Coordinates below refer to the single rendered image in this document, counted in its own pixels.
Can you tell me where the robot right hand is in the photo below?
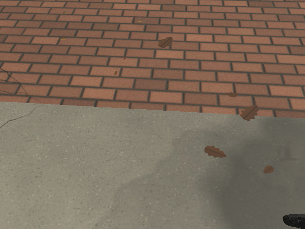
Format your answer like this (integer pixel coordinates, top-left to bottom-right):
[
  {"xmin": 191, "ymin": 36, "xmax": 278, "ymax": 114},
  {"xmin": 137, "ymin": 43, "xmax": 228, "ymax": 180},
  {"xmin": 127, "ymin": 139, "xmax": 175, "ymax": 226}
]
[{"xmin": 283, "ymin": 214, "xmax": 305, "ymax": 229}]

